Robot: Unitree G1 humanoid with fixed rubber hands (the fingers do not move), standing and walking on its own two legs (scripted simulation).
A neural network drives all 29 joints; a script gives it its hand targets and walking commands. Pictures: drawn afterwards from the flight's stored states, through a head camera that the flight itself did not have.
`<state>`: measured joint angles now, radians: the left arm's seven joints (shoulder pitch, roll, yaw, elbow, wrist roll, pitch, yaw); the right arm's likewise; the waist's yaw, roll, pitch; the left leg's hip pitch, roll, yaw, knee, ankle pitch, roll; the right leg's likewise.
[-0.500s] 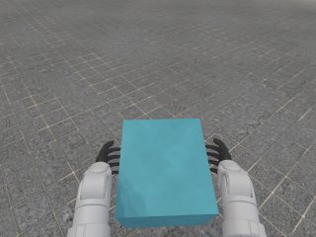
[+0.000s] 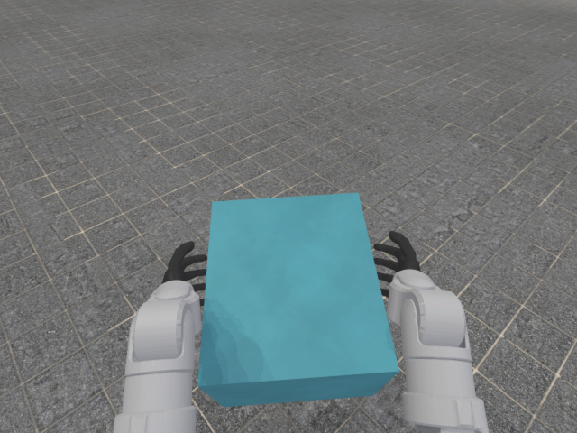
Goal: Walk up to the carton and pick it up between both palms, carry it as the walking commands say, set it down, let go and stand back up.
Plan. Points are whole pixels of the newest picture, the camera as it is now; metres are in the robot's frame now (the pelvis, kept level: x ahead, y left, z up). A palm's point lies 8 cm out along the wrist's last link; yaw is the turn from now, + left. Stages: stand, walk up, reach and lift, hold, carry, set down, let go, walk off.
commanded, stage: carry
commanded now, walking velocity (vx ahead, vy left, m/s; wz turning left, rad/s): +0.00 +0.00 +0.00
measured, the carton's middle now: (292, 298) +0.32 +0.00 +0.01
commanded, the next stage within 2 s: none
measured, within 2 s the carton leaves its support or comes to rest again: neither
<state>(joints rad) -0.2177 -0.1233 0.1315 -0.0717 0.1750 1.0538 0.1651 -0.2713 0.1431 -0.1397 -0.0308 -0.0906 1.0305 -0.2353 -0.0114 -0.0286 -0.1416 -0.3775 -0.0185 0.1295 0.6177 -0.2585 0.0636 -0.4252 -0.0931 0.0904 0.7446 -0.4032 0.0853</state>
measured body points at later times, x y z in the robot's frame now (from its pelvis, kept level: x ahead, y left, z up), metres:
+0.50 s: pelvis -0.03 +0.02 +0.01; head -0.09 +0.03 +0.46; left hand +0.26 +0.16 +0.10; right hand +0.24 -0.15 +0.11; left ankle +0.04 +0.08 -0.72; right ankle -0.01 -0.11 -0.72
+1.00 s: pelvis -0.03 -0.01 +0.01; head -0.07 -0.01 +0.46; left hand +0.26 +0.13 +0.09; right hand +0.24 -0.19 +0.09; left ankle +0.04 +0.08 -0.72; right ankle -0.01 -0.11 -0.72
